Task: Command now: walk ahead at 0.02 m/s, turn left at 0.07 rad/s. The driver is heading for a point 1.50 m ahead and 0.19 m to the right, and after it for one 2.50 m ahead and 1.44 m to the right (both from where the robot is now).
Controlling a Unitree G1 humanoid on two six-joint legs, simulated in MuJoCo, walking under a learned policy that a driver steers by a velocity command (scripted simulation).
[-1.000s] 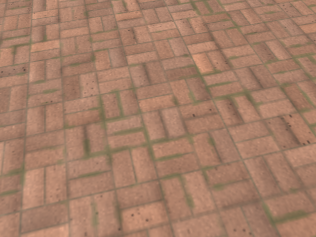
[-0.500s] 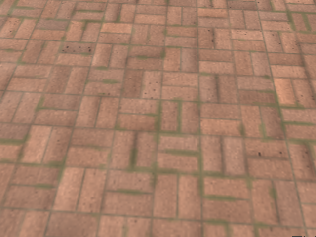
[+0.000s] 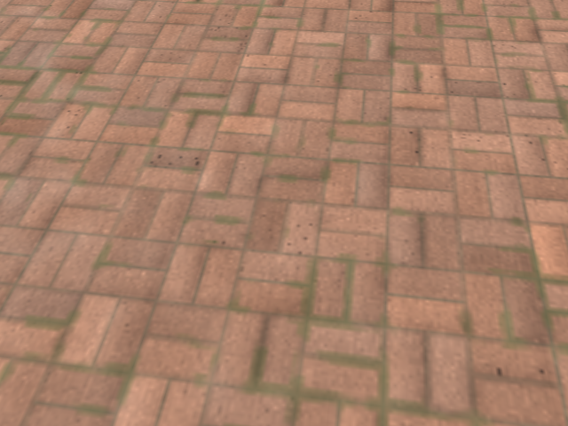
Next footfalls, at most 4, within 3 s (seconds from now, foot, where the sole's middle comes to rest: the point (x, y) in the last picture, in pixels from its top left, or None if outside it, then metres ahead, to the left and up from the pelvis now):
2.60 right None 0.46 -0.12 -0.77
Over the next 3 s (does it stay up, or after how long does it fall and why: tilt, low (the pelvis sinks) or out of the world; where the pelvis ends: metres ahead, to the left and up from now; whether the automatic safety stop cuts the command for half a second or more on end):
stays up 0.50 -0.02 0.01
